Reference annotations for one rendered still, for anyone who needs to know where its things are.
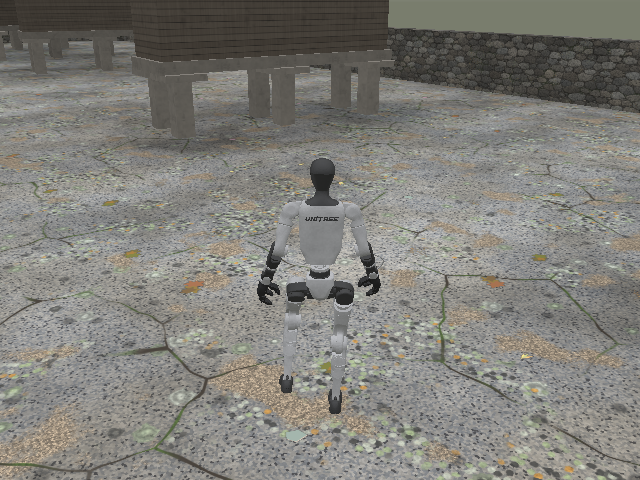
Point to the robot left forearm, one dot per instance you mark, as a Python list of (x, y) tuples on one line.
[(270, 267)]

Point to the robot right forearm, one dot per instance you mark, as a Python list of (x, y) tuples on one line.
[(370, 264)]

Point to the robot right foot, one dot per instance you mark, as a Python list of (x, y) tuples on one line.
[(335, 406)]

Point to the left robot upper arm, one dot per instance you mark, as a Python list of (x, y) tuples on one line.
[(289, 211)]

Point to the right robot hand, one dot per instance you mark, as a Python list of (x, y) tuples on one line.
[(366, 281)]

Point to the left robot hand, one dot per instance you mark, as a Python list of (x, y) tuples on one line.
[(263, 289)]

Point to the robot torso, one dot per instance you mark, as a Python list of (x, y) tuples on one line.
[(320, 233)]

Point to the right robot upper arm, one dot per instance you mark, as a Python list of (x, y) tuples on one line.
[(353, 212)]

